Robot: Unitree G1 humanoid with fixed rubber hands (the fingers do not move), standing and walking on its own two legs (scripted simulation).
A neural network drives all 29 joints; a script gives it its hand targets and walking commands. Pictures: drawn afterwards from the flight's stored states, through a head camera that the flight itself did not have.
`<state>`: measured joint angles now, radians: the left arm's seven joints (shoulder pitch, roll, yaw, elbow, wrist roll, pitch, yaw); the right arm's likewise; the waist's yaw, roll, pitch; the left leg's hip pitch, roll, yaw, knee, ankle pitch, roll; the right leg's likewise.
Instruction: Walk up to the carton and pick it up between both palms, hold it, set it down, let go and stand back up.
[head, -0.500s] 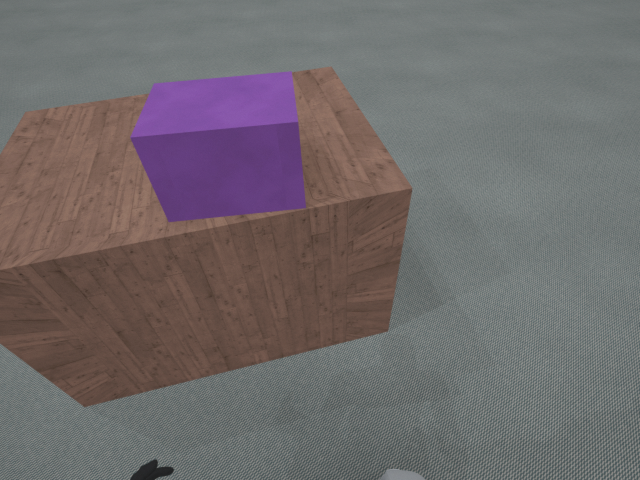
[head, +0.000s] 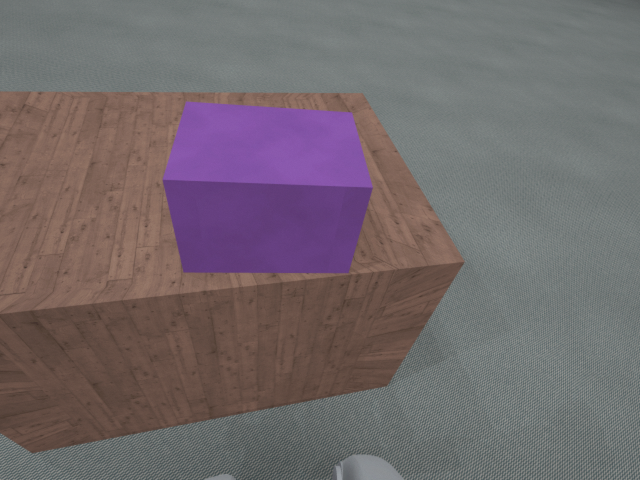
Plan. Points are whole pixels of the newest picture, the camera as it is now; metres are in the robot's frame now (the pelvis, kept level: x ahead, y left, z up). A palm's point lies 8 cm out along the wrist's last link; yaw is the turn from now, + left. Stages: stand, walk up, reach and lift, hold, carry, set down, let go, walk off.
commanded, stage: walk up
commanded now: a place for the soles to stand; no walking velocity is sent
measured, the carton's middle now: (270, 190) +0.59 +0.06 +0.01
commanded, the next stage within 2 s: none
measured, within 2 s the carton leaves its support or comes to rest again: neither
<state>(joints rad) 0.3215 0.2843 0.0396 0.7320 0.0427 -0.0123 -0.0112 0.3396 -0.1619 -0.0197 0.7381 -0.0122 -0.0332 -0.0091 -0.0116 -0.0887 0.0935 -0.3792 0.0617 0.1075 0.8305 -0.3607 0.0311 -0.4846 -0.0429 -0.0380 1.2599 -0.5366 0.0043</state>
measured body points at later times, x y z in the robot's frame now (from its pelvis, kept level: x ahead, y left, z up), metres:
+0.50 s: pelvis +0.12 -0.02 +0.01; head +0.14 -0.02 +0.46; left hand +0.25 +0.21 -0.11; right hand +0.19 -0.25 -0.13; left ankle +0.08 +0.10 -0.70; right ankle +0.19 -0.15 -0.70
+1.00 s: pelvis +0.13 -0.02 +0.02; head +0.13 -0.02 +0.47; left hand +0.23 +0.22 -0.11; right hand +0.22 -0.25 -0.11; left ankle +0.08 +0.10 -0.70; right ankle +0.19 -0.15 -0.70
